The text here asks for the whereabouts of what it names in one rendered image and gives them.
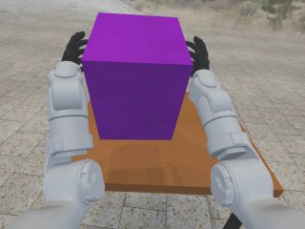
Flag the left robot upper arm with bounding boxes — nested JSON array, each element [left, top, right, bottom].
[[4, 158, 105, 229]]

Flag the robot right forearm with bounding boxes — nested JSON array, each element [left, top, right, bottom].
[[188, 69, 274, 192]]

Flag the right robot upper arm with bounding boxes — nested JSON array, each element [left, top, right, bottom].
[[211, 156, 305, 229]]

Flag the table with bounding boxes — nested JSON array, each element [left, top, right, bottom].
[[71, 92, 284, 229]]

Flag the robot left forearm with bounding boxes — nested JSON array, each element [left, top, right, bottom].
[[42, 61, 93, 196]]

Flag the left robot hand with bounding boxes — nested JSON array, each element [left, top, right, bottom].
[[61, 31, 89, 72]]

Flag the right robot hand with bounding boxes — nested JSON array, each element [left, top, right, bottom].
[[185, 36, 210, 78]]

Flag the carton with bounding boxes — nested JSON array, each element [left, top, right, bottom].
[[81, 12, 193, 140]]

